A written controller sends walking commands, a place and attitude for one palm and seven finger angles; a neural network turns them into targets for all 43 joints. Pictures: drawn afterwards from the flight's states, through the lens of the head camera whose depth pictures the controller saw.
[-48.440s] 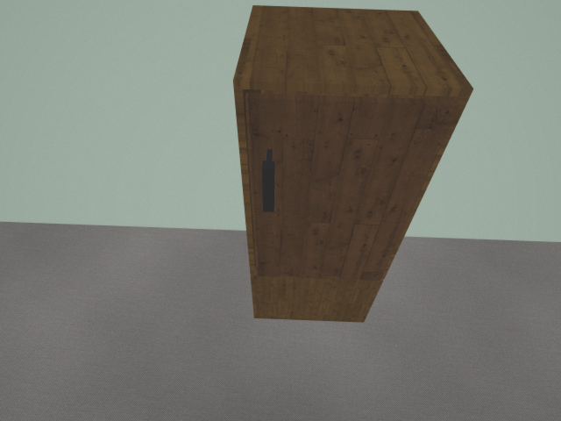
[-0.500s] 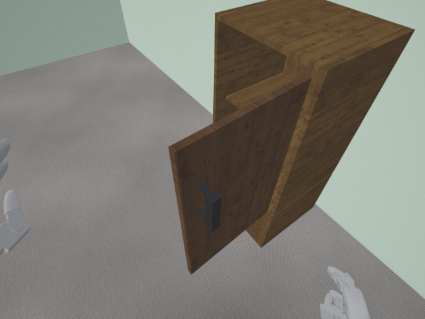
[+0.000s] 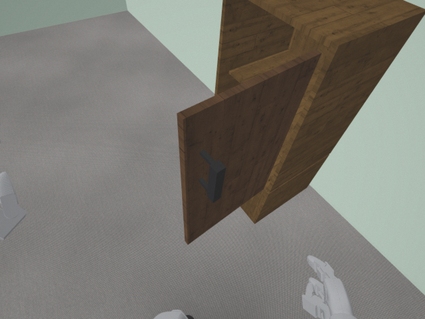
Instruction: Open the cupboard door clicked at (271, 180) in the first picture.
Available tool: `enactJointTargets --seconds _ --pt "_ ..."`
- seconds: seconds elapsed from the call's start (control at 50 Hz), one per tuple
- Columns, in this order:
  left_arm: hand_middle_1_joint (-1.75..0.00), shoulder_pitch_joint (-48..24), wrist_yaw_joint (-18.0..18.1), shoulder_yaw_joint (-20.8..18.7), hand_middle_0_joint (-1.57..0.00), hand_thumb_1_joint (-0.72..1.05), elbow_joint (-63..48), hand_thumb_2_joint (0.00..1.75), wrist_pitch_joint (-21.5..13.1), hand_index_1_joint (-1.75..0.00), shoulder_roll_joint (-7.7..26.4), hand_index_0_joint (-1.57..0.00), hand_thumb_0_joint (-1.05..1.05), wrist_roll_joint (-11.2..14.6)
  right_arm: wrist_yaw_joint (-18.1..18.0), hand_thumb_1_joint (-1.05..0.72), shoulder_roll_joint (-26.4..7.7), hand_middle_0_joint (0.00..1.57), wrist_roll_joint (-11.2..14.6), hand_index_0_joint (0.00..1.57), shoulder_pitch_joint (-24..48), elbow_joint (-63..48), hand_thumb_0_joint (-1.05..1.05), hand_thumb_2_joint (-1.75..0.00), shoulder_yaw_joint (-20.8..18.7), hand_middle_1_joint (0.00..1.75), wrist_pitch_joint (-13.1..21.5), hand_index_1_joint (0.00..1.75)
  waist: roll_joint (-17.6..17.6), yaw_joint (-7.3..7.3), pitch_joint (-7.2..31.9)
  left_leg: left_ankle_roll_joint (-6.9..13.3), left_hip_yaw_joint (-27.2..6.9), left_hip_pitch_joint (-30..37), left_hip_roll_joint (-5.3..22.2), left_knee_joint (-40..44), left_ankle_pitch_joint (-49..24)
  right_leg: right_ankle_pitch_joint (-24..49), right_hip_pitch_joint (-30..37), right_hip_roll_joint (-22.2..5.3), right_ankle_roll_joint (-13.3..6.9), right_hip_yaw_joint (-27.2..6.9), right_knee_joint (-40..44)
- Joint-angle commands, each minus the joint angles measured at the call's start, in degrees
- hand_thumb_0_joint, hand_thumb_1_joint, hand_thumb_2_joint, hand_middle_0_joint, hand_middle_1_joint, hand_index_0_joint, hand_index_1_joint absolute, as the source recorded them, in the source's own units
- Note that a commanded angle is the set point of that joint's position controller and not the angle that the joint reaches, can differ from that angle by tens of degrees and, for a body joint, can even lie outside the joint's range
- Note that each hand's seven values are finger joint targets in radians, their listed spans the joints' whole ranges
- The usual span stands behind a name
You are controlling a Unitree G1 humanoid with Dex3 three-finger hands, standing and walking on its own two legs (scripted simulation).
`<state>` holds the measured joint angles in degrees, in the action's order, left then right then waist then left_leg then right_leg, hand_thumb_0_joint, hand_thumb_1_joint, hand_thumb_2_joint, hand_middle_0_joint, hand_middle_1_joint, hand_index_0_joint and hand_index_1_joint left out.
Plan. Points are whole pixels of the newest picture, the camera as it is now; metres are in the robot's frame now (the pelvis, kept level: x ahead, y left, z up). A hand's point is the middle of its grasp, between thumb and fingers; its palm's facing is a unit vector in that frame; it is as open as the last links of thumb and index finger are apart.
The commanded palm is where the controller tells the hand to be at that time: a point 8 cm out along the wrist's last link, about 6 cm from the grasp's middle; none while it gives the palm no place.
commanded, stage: step back with the hand held close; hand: left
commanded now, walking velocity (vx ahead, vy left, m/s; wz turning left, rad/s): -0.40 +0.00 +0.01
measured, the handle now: (209, 176) +0.40 +0.04 +0.01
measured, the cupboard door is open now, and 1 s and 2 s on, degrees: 94 94 94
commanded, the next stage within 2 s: stop stepping back and stand still in 0.32 s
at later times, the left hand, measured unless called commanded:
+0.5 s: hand out of the picture +0.09 +0.26 +0.17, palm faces +0.39 -0.78 -0.49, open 7.4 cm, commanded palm +0.01 +0.29 +0.19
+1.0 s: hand out of the picture +0.01 +0.26 +0.18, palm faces +0.47 -0.79 -0.40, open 7.4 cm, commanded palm -0.05 +0.29 +0.19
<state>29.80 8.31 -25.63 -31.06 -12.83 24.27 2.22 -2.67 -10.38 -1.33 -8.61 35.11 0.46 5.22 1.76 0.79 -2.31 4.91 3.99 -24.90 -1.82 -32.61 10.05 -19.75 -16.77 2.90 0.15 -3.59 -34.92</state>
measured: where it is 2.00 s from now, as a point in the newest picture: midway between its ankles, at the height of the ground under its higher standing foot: outside the picture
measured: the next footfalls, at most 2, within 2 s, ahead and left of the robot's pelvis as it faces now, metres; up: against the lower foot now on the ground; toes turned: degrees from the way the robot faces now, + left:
right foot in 0.06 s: +0.00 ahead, -0.12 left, +0.00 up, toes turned +3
left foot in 0.42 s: -0.10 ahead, +0.09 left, +0.00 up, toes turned +1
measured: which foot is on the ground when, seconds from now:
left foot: down 0.00-0.16, up 0.18-0.40, down 0.42-1.00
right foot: up 0.00-0.04, down 0.06-0.44, up 0.46-0.66, down 0.68-1.00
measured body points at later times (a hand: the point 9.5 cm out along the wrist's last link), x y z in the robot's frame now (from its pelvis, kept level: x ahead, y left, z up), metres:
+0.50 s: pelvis -0.12 -0.01 +0.01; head -0.08 +0.03 +0.45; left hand +0.06 +0.30 +0.20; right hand +0.06 -0.26 -0.06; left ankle -0.13 +0.09 -0.73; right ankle -0.06 -0.12 -0.72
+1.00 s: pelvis -0.18 -0.01 +0.01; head -0.21 +0.01 +0.46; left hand -0.02 +0.30 +0.20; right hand -0.05 -0.27 -0.07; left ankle -0.13 +0.09 -0.73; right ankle -0.19 -0.12 -0.72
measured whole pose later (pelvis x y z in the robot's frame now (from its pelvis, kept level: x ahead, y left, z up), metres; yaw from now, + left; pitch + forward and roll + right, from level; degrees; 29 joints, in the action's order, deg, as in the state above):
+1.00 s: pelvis -0.18 -0.01 +0.01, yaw +1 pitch -2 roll -2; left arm 30.1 9.6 -23.3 -26.5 -10.0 22.8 1.3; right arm -5.0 -13.3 -0.5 -15.6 38.1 -0.1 6.1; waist 0.8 -1.5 2.1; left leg 1.8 0.6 -17.7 0.6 -32.0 12.9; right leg -22.3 -12.0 2.5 -1.1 0.9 -32.3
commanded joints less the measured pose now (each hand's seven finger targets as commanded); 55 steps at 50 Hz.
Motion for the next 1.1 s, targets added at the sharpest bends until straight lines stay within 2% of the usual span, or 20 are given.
enactJointTargets --seconds 0.0,0.08,0.1,0.14,0.16,0.22,0.24,0.32,0.36,0.4,0.42,0.46,0.54,0.62,0.66,0.78,0.86,0.96,1.02,1.08 --pt "-0.30 1.40 0.44 -6.35 -0.20 0.90 -13.59 0.90 -2.63 -0.30 10.43 -0.20 0.00 1.29 0.05 -0.90 -9.58 0.20 0.21 0.20 3.63 -7.80 0.00 -0.90 -4.10 0.30 2.54 0.30 -10.37 -0.23 17.17 2.25 -15.34 12.98 17.46 9.70 -26.82 2.02 4.70 -0.81 -0.07 0.12 -0.93" --pt "-0.30 4.88 0.11 -9.14 -0.20 0.90 -12.62 0.90 -1.39 -0.30 12.11 -0.20 0.00 2.09 0.00 -0.90 -9.30 0.20 1.01 0.20 5.98 -9.74 0.00 -0.90 -3.88 0.30 1.49 0.30 -7.42 0.22 15.55 0.67 -11.53 1.28 14.25 9.71 -4.80 7.60 9.61 -2.67 -0.49 -1.07 2.39" --pt "-0.30 5.31 0.06 -9.58 -0.20 0.90 -12.15 0.90 -1.06 -0.30 12.68 -0.20 0.00 2.14 -0.02 -0.90 -8.92 0.20 1.36 0.20 6.24 -10.63 0.00 -0.90 -3.86 0.30 0.87 0.30 -3.44 -0.16 13.50 -0.97 -9.21 -3.02 10.49 6.83 7.70 6.60 7.88 -6.05 -1.95 -6.34 6.97" --pt "-0.30 5.20 0.59 -10.21 -0.20 0.90 -10.94 0.90 -0.90 -0.30 14.40 -0.20 0.00 1.45 0.17 -0.90 -7.85 0.20 2.03 0.20 4.94 -10.33 0.00 -0.90 -4.53 0.30 -0.40 0.30 8.87 -0.08 9.48 -6.46 -3.45 -2.11 -0.46 -19.17 16.39 -2.46 -7.64 -22.08 -8.55 -26.96 25.68" --pt "-0.30 4.49 1.19 -9.42 -0.20 0.90 -8.65 0.90 -0.20 -0.30 13.35 -0.20 0.00 1.08 0.32 -0.90 -7.45 0.20 1.08 0.20 4.80 -8.92 0.00 -0.90 -4.44 0.30 -0.95 0.30 8.52 0.02 8.75 -6.36 -6.49 -4.64 -0.14 -28.41 17.64 7.56 -6.93 -23.30 -9.89 -23.37 23.98" --pt "-0.30 1.35 1.71 -5.85 -0.20 0.90 -6.46 0.90 0.04 -0.30 11.02 -0.20 0.00 -0.73 -0.89 -0.90 -5.76 0.20 0.97 0.20 5.08 -8.82 0.00 -0.90 -2.91 0.30 -2.46 0.30 3.92 -1.92 8.29 -7.56 -4.10 -2.29 1.81 -29.11 14.16 30.04 -3.80 -15.95 -8.01 -9.70 16.96" --pt "-0.30 -0.80 1.90 -2.92 -0.20 0.90 -6.19 0.90 0.07 -0.30 9.75 -0.20 0.00 -1.57 -1.61 -0.90 -5.66 0.20 1.25 0.20 6.91 -8.22 0.00 -0.90 -2.94 0.30 -2.64 0.30 2.99 -2.03 5.27 -7.02 -4.25 -1.61 2.29 -25.60 15.59 33.10 -3.90 -16.61 -8.22 -9.73 16.82" --pt "-0.30 -3.25 3.03 -4.53 -0.20 0.90 -9.97 0.90 0.08 -0.30 11.91 -0.20 0.00 -1.54 -3.07 -0.90 -7.30 0.20 0.98 0.20 3.91 -7.73 0.00 -0.90 -2.73 0.30 -1.82 0.30 4.65 -1.45 9.79 -5.92 -1.91 3.45 1.14 -6.62 14.59 37.98 5.85 -14.16 -5.98 -7.36 14.89" --pt "-0.30 -1.53 2.97 -5.41 -0.20 0.90 -12.39 0.90 -0.80 -0.30 12.66 -0.20 0.00 -1.36 -3.38 -0.90 -7.95 0.20 1.23 0.20 2.25 -7.05 0.00 -0.90 -3.32 0.30 -1.54 0.30 1.89 -1.75 12.39 -5.31 -2.52 7.18 1.85 8.13 7.31 36.08 10.19 -11.50 -3.19 -4.23 11.99" --pt "-0.30 -0.76 2.36 -7.97 -0.20 0.90 -15.33 0.90 -2.73 -0.30 14.57 -0.20 0.00 -1.16 -3.27 -0.90 -10.26 0.20 1.53 0.20 2.40 -8.53 0.00 -0.90 -5.06 0.30 -1.33 0.30 -9.41 -0.98 13.99 -1.59 -12.88 8.98 12.61 13.07 -16.37 24.57 8.15 -3.16 1.72 0.27 4.88" --pt "-0.30 3.05 1.92 -9.47 -0.20 0.90 -14.97 0.90 -2.92 -0.30 14.63 -0.20 0.00 -0.61 -2.53 -0.90 -9.72 0.20 1.93 0.20 0.69 -9.09 0.00 -0.90 -5.58 0.30 -0.64 0.30 -8.99 -0.37 17.28 -0.94 -11.08 13.04 15.02 11.17 -19.78 13.56 6.25 -1.78 2.22 1.08 3.00" --pt "-0.30 5.41 1.27 -10.07 -0.20 0.90 -18.18 0.90 -2.99 -0.30 13.34 -0.20 0.00 0.35 -2.00 -0.90 -8.21 0.20 0.22 0.20 1.90 -10.12 0.00 -0.90 -4.36 0.30 1.66 0.30 -20.81 -1.02 15.60 0.96 -15.96 9.44 18.10 15.31 -21.73 -2.66 1.29 -0.56 1.15 3.93 -9.14" --pt "-0.30 3.72 1.63 -7.11 -0.20 0.90 -14.73 0.90 -1.91 -0.30 10.10 -0.20 0.00 0.04 -0.93 -0.90 -7.96 0.20 0.91 0.20 -1.00 -6.86 0.00 -0.90 -3.71 0.30 5.38 0.30 -10.58 -1.35 9.70 0.10 -10.21 15.21 15.15 11.12 -22.91 -1.77 -2.07 -0.95 1.21 4.68 -1.27" --pt "-0.30 0.46 1.55 -5.15 -0.20 0.90 -8.16 0.90 -0.51 -0.30 9.54 -0.20 0.00 -0.24 -1.08 -0.90 -9.09 0.20 0.82 0.20 0.40 -6.22 0.00 -0.90 -2.38 0.30 5.25 0.30 -9.23 -2.05 4.78 -2.47 -9.32 4.08 11.63 14.64 4.33 5.57 11.04 -1.38 0.88 4.28 13.38" --pt "-0.30 -2.30 1.34 -5.16 -0.20 0.90 -7.28 0.90 -0.84 -0.30 9.99 -0.20 0.00 -0.04 -1.00 -0.90 -8.55 0.20 0.49 0.20 1.84 -6.56 0.00 -0.90 -1.90 0.30 5.21 0.30 -6.72 -2.26 4.00 -4.27 -7.41 4.83 7.86 14.39 10.82 7.41 9.41 -3.79 -0.65 1.51 16.49" --pt "-0.30 -2.72 2.01 -4.07 -0.20 0.90 -8.23 0.90 0.74 -0.30 10.22 -0.20 0.00 -0.09 -1.35 -0.90 -7.40 0.20 0.62 0.20 1.52 -6.18 0.00 -0.90 -2.27 0.30 3.47 0.30 3.34 -2.25 4.13 -4.50 -2.94 8.49 3.02 -3.20 10.02 -17.39 -2.99 -12.43 -6.15 -10.50 24.81" --pt "-0.30 -5.74 2.52 -3.89 -0.20 0.90 -7.98 0.90 -0.06 -0.30 10.27 -0.20 0.00 -0.42 -2.46 -0.90 -7.90 0.20 0.70 0.20 1.59 -5.97 0.00 -0.90 -2.25 0.30 3.58 0.30 -2.16 -2.59 1.10 -3.44 -4.03 11.58 3.71 2.73 12.82 -19.06 -6.68 -9.98 -5.24 -5.91 19.59" --pt "-0.30 -6.49 2.32 -4.83 -0.20 0.90 -9.14 0.90 -1.51 -0.30 9.81 -0.20 0.00 -1.43 -2.96 -0.90 -8.60 0.20 0.81 0.20 1.27 -6.83 0.00 -0.90 -2.19 0.30 4.71 0.30 -16.71 -2.15 -1.30 0.82 -24.13 0.61 14.04 25.44 36.35 -6.27 2.14 0.69 -0.63 5.60 -2.67" --pt "-0.30 -1.24 1.84 -4.15 -0.20 0.90 -6.34 0.90 -1.37 -0.30 8.31 -0.20 0.00 -1.21 -2.34 -0.90 -8.14 0.20 0.63 0.20 0.51 -6.77 0.00 -0.90 -2.46 0.30 5.55 0.30 -12.07 -1.51 1.02 0.78 -19.71 0.52 13.77 23.62 28.06 -4.22 7.77 -0.29 -0.67 6.00 2.26" --pt "-0.30 1.16 1.49 -4.41 -0.20 0.90 -5.55 0.90 -1.45 -0.30 8.68 -0.20 0.00 -1.02 -1.90 -0.90 -8.25 0.20 0.54 0.20 0.76 -6.89 0.00 -0.90 -2.50 0.30 5.23 0.30 -6.89 -1.64 1.71 -2.44 -10.86 0.92 8.19 15.57 16.99 0.57 10.53 -3.17 -1.85 1.97 14.16"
